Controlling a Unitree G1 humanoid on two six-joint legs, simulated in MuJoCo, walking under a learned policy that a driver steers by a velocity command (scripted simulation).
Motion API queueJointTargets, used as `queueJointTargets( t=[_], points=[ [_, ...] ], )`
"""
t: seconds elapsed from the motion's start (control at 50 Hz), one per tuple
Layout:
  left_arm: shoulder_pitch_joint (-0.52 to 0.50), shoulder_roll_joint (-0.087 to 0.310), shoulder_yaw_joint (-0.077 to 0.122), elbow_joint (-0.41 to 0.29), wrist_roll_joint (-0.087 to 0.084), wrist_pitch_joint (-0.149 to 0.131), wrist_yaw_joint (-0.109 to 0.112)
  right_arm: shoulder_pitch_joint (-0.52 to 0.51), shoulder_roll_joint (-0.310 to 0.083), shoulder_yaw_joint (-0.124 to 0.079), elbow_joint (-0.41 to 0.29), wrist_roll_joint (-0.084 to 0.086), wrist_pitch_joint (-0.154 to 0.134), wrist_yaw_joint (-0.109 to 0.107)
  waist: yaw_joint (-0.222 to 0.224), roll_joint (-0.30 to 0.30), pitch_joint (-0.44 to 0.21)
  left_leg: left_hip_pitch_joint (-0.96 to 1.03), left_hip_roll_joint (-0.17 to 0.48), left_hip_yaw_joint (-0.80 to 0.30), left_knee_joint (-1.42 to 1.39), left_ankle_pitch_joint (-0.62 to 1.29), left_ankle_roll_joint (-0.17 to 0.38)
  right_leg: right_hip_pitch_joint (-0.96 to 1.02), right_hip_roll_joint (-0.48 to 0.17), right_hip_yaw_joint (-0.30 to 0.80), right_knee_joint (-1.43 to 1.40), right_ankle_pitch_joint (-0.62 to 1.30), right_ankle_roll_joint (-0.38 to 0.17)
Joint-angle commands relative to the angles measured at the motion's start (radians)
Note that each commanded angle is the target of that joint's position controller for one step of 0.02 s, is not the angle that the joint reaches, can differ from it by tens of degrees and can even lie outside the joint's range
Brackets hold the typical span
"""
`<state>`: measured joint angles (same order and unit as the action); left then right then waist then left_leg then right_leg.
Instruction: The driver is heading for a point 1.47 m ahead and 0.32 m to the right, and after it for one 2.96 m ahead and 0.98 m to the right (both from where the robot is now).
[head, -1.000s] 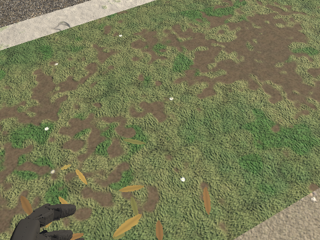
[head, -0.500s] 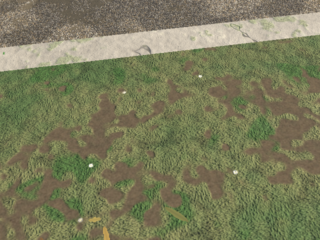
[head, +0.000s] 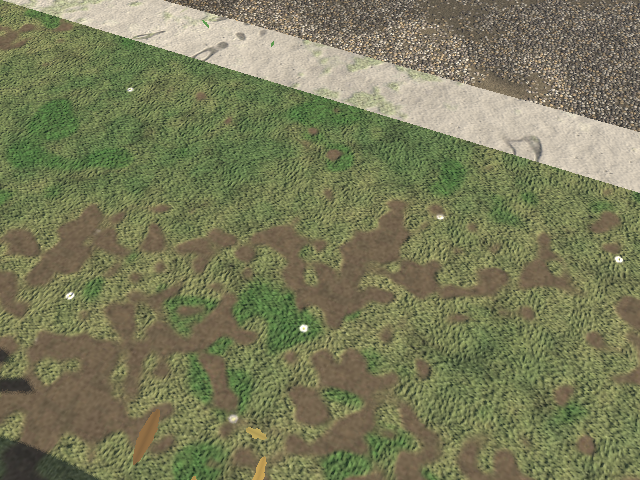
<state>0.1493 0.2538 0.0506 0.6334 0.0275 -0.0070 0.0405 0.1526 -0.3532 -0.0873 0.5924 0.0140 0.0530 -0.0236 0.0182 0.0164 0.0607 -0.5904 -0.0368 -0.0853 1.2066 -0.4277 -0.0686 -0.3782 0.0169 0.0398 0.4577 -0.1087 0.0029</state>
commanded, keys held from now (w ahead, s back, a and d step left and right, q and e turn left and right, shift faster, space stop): e+shift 0.58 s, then shift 0.02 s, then q+shift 0.02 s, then w+q+shift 0.38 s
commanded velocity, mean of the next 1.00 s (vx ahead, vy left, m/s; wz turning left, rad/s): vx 0.21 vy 0.00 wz -0.21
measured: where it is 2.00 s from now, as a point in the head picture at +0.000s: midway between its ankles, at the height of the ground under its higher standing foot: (326, 245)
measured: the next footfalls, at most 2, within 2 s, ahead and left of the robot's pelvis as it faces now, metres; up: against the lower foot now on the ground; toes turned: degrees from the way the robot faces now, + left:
left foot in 0.16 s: +0.06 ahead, +0.12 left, +0.00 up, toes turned -6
right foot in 0.52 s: +0.02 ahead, -0.16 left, +0.00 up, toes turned -26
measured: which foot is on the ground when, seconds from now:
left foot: up 0.00-0.14, down 0.16-0.52, up 0.54-1.00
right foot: down 0.00-0.18, up 0.20-0.50, down 0.52-1.00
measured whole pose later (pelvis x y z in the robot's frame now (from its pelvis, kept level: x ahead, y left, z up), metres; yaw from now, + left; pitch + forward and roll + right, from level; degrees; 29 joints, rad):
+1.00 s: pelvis +0.10 -0.07 +0.01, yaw -17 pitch +2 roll -1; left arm 0.31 0.27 0.05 0.72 0.02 -0.09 0.01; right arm 0.32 -0.28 -0.08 0.74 0.03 -0.01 0.01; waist -0.02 -0.02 -0.07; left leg -0.80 0.10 -0.06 1.11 -0.03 -0.05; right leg 0.00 -0.02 -0.17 0.25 -0.27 -0.01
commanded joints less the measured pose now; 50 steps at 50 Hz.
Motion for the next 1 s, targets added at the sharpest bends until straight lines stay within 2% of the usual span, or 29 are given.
queueJointTargets(
  t=[0.02, 0.06, 0.08, 0.14, 0.16, 0.18, 0.2, 0.22, 0.24, 0.26, 0.28, 0.34, 0.4, 0.46, 0.5, 0.52, 0.54, 0.56, 0.58, 0.6, 0.62, 0.64, 0.66, 0.7, 0.74, 0.8, 0.86, 0.94, 1.0],
  points=[
    [-0.010, 0.141, 0.032, -0.044, -0.005, -0.004, -0.005, 0.031, 0.020, 0.022, -0.058, -0.016, -0.020, -0.002, -0.018, -0.130, -0.193, 0.079, 0.010, 0.030, -0.150, -0.034, -0.004, 0.164, -0.199, 0.211, -0.132, 0.238, -0.224],
    [-0.020, 0.120, 0.023, -0.029, -0.022, -0.002, -0.025, 0.040, 0.046, 0.037, -0.035, -0.026, -0.025, 0.003, -0.021, -0.177, -0.208, 0.209, 0.027, 0.039, -0.366, -0.040, 0.005, 0.143, -0.182, 0.208, -0.137, 0.151, -0.216],
    [-0.009, 0.126, 0.025, -0.021, -0.031, -0.001, -0.034, 0.038, 0.038, 0.035, -0.024, -0.025, -0.025, 0.006, -0.014, -0.206, -0.189, 0.249, 0.019, 0.048, -0.462, -0.016, 0.005, 0.133, -0.177, 0.227, -0.141, 0.084, -0.214],
    [0.041, 0.193, 0.044, -0.008, -0.054, 0.007, -0.038, 0.066, -0.015, 0.012, 0.000, -0.011, -0.025, 0.010, -0.037, -0.219, -0.137, 0.406, -0.027, 0.072, -0.784, 0.172, 0.063, 0.067, -0.160, 0.295, -0.115, -0.027, -0.175],
    [0.063, 0.185, 0.043, -0.003, -0.060, 0.003, -0.037, 0.084, -0.056, 0.001, -0.003, -0.016, -0.026, 0.005, -0.043, -0.192, -0.149, 0.515, 0.035, 0.024, -0.807, 0.203, 0.103, -0.011, -0.141, 0.303, -0.093, -0.097, -0.126],
    [0.053, 0.133, 0.030, -0.023, -0.054, -0.008, -0.040, 0.118, -0.125, -0.014, -0.005, -0.042, -0.021, -0.006, -0.050, -0.037, -0.175, 0.622, 0.209, -0.115, -0.798, 0.260, 0.183, -0.159, -0.082, 0.223, 0.034, -0.211, -0.059],
    [0.003, 0.110, 0.025, -0.066, -0.063, -0.019, -0.037, 0.119, -0.162, -0.032, 0.029, -0.064, -0.015, -0.003, -0.048, 0.257, -0.155, 0.510, 0.379, -0.267, -0.873, 0.346, 0.304, -0.245, 0.035, 0.015, 0.215, -0.375, -0.011],
    [0.014, 0.181, 0.050, -0.055, -0.049, -0.018, -0.031, 0.065, -0.106, -0.017, -0.002, -0.073, -0.027, -0.004, -0.062, 0.215, -0.136, 0.461, 0.444, -0.289, -0.900, 0.478, 0.366, -0.248, 0.002, 0.010, 0.467, -0.472, 0.037],
    [0.053, 0.195, 0.068, -0.031, -0.055, -0.006, -0.027, 0.010, -0.051, 0.000, -0.017, -0.069, -0.039, -0.011, -0.034, 0.172, -0.125, 0.446, 0.418, -0.230, -0.890, 0.566, 0.349, -0.265, -0.002, 0.021, 0.631, -0.463, 0.054],
    [0.119, 0.180, 0.071, 0.001, -0.056, 0.017, -0.017, -0.062, -0.021, 0.008, -0.028, -0.050, -0.048, -0.016, 0.007, 0.141, -0.113, 0.440, 0.361, -0.141, -0.873, 0.584, 0.303, -0.273, -0.014, 0.025, 0.711, -0.422, 0.072],
    [0.146, 0.169, 0.072, 0.010, -0.051, 0.036, -0.011, -0.097, -0.007, 0.011, -0.031, -0.031, -0.057, -0.018, 0.015, 0.145, -0.094, 0.446, 0.343, -0.085, -0.866, 0.612, 0.279, -0.303, -0.029, 0.026, 0.762, -0.364, 0.090],
    [0.086, 0.109, 0.051, -0.034, -0.052, 0.057, -0.021, -0.078, -0.011, 0.004, -0.012, -0.026, -0.051, -0.027, -0.008, 0.127, -0.079, 0.470, 0.306, 0.032, -0.863, 0.593, 0.264, -0.306, -0.070, -0.027, 0.661, -0.247, 0.115],
    [0.015, 0.073, 0.029, -0.091, -0.051, 0.054, -0.057, -0.041, -0.057, -0.018, 0.005, -0.023, -0.037, -0.030, -0.051, 0.142, -0.116, 0.498, 0.331, 0.087, -0.830, 0.589, 0.261, -0.194, -0.093, -0.072, 0.434, -0.241, 0.093],
    [0.042, 0.120, 0.046, -0.108, -0.054, 0.058, -0.077, -0.023, -0.101, -0.038, 0.022, -0.005, -0.042, -0.016, -0.044, 0.158, -0.131, 0.490, 0.376, 0.104, -0.780, 0.609, 0.244, -0.084, -0.065, -0.131, 0.293, -0.240, 0.046],
    [0.107, 0.136, 0.063, -0.092, -0.053, 0.068, -0.070, -0.035, -0.086, -0.040, 0.033, 0.018, -0.053, -0.003, 0.002, 0.125, -0.135, 0.434, 0.363, 0.165, -0.667, 0.537, 0.176, 0.055, -0.024, -0.158, 0.124, -0.120, -0.004],
    [0.167, 0.180, 0.086, -0.075, -0.047, 0.067, -0.053, 0.026, -0.051, -0.035, 0.060, 0.013, -0.060, 0.009, 0.019, 0.018, -0.151, 0.348, 0.302, 0.231, -0.513, 0.425, 0.109, 0.198, -0.007, -0.100, 0.020, 0.034, -0.048],
    [0.221, 0.342, 0.128, -0.093, -0.044, 0.061, -0.030, 0.024, -0.002, -0.021, 0.021, -0.031, -0.065, 0.013, 0.016, -0.306, -0.150, 0.018, 0.166, 0.301, -0.161, -0.025, -0.002, 0.414, -0.251, 0.289, -0.025, 0.526, -0.173],
    [0.203, 0.372, 0.121, -0.125, -0.003, 0.031, -0.042, -0.096, 0.014, -0.007, -0.041, -0.046, -0.071, 0.006, 0.047, -0.373, -0.238, -0.166, 0.027, 0.094, 0.051, -0.297, -0.030, 0.414, -0.407, 0.594, -0.071, 0.560, -0.385],
    [0.197, 0.312, 0.105, -0.122, -0.001, 0.008, -0.054, -0.152, -0.036, -0.019, -0.040, -0.030, -0.071, 0.000, 0.085, -0.211, -0.252, -0.184, 0.049, 0.002, 0.119, -0.248, -0.009, 0.421, -0.377, 0.512, -0.094, 0.447, -0.373],
    [0.155, 0.276, 0.092, -0.112, -0.014, -0.002, -0.047, -0.147, -0.036, -0.018, -0.031, -0.016, -0.070, -0.007, 0.050, -0.166, -0.210, -0.183, 0.063, -0.006, 0.105, -0.160, 0.015, 0.380, -0.333, 0.422, -0.085, 0.370, -0.319],
    [0.082, 0.228, 0.076, -0.119, -0.034, 0.003, -0.036, -0.099, -0.048, -0.022, 0.007, -0.017, -0.063, -0.017, 0.013, -0.093, -0.194, -0.169, 0.093, 0.001, 0.060, -0.075, 0.017, 0.345, -0.298, 0.331, -0.071, 0.330, -0.262],
    [0.067, 0.179, 0.058, -0.111, -0.054, 0.009, -0.025, -0.039, -0.066, -0.028, 0.033, -0.022, -0.061, -0.013, -0.009, -0.098, -0.227, -0.117, 0.114, 0.017, -0.002, 0.005, 0.021, 0.313, -0.262, 0.282, -0.101, 0.078, -0.233],
    [0.078, 0.153, 0.043, -0.105, -0.054, 0.008, -0.021, -0.007, -0.055, -0.025, 0.054, -0.015, -0.061, 0.005, -0.008, -0.129, -0.234, -0.074, 0.113, 0.053, -0.017, 0.083, 0.024, 0.279, -0.228, 0.263, -0.148, -0.227, -0.217],
    [0.102, 0.159, 0.036, -0.084, -0.034, -0.010, -0.023, 0.016, -0.029, -0.015, 0.072, 0.003, -0.069, 0.030, 0.003, -0.199, -0.182, -0.090, 0.109, 0.092, -0.075, 0.173, 0.027, 0.250, -0.231, 0.285, -0.247, -0.507, -0.211],
    [0.113, 0.187, 0.041, -0.070, -0.014, -0.036, -0.020, -0.028, -0.037, -0.012, 0.058, 0.010, -0.080, 0.032, 0.016, -0.176, -0.108, -0.159, 0.126, 0.061, -0.149, 0.237, 0.042, 0.260, -0.269, 0.290, -0.297, -0.523, -0.210],
    [0.143, 0.194, 0.045, -0.040, -0.012, -0.068, -0.016, -0.021, -0.036, -0.014, 0.059, 0.015, -0.092, 0.030, 0.027, -0.154, -0.065, -0.288, 0.119, -0.008, -0.169, 0.294, 0.045, 0.347, -0.320, 0.249, -0.334, -0.515, -0.201],
    [0.133, 0.176, 0.042, -0.017, -0.013, -0.086, -0.021, 0.028, -0.030, -0.019, 0.066, 0.018, -0.093, 0.028, 0.003, -0.139, -0.025, -0.384, 0.119, -0.054, -0.110, 0.337, 0.026, 0.374, -0.351, 0.165, -0.361, -0.467, -0.186],
    [0.114, 0.163, 0.040, 0.013, -0.008, -0.097, -0.026, 0.066, -0.008, -0.012, 0.067, 0.014, -0.087, 0.032, -0.015, -0.108, 0.015, -0.400, 0.156, -0.029, -0.055, 0.392, 0.002, 0.340, -0.357, 0.005, -0.382, -0.366, -0.167],
    [0.118, 0.170, 0.045, 0.040, -0.010, -0.095, -0.026, 0.045, 0.015, 0.002, 0.048, 0.019, -0.084, 0.041, -0.010, -0.087, 0.050, -0.392, 0.193, 0.014, -0.102, 0.422, 0.024, 0.356, -0.350, -0.105, -0.391, -0.297, -0.149]
  ],
)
